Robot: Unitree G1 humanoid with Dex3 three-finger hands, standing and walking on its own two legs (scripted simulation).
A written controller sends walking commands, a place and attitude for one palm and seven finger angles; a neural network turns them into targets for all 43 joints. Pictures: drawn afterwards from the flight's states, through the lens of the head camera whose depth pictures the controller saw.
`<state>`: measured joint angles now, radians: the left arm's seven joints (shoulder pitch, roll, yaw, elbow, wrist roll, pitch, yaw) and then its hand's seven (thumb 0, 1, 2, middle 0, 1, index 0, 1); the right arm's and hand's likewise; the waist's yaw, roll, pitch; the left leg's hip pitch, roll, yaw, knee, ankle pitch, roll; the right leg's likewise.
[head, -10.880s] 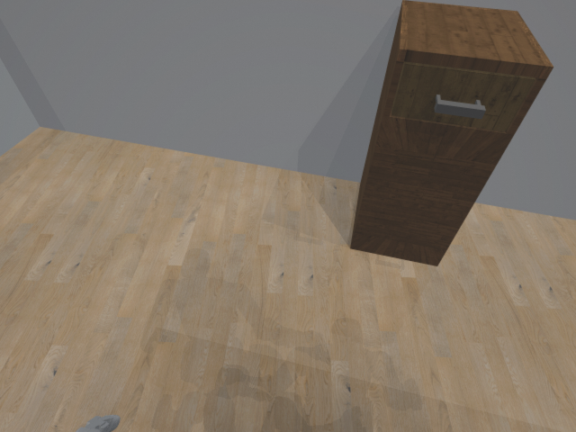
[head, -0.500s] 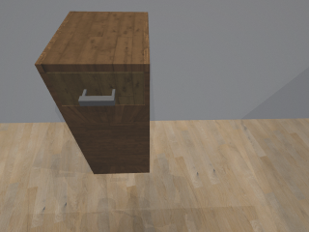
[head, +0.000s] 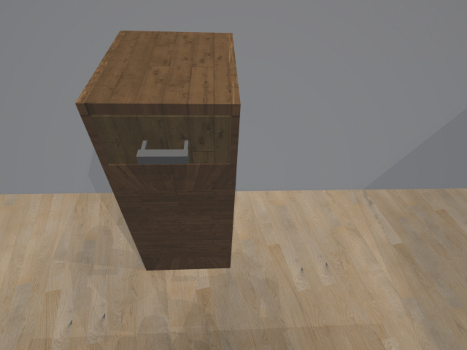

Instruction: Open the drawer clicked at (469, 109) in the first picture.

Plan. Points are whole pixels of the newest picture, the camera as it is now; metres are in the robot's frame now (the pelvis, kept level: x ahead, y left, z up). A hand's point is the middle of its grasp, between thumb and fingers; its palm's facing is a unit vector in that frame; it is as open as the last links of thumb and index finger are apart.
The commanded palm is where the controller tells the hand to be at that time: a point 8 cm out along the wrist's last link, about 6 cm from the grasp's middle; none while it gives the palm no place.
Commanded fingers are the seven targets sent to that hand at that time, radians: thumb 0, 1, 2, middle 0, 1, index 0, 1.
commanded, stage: shuffle to correct the standing spot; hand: left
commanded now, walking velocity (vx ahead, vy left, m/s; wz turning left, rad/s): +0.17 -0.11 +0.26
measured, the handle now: (164, 150) +0.58 +0.20 -0.01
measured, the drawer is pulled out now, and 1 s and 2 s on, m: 0.00 0.00 0.00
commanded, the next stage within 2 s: come to a stop and stand still in 0.20 s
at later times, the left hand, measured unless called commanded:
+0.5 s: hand out of the picture +0.02 +0.11 -0.18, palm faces +0.15 -0.98 -0.10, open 7.4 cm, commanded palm none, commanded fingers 0.00 0.90 0.90 -0.20 -0.30 -0.20 -0.30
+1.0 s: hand out of the picture +0.08 +0.15 -0.18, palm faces +0.15 -0.97 -0.20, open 7.3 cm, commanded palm none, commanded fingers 0.00 0.90 0.90 -0.20 -0.30 -0.20 -0.30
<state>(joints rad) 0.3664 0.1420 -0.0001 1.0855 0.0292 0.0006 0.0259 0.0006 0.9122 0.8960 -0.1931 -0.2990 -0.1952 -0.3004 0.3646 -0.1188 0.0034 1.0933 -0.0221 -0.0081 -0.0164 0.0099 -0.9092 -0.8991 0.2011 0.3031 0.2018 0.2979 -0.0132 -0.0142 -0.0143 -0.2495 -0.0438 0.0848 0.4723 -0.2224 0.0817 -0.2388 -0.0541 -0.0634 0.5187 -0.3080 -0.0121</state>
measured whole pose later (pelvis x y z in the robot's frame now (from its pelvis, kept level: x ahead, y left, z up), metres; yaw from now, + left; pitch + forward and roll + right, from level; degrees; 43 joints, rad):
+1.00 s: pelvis +0.04 -0.04 +0.00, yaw +6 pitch -1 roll +0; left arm 0.23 0.17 0.03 0.99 0.02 0.02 0.03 0.00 0.93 0.90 -0.20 -0.30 -0.20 -0.30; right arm 0.26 -0.15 -0.02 1.04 -0.02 0.01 -0.02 0.01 -0.93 -0.90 0.20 0.30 0.20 0.30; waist 0.01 -0.03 0.03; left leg -0.23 -0.01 0.05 0.53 -0.28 0.03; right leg -0.30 -0.05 -0.08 0.53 -0.21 0.00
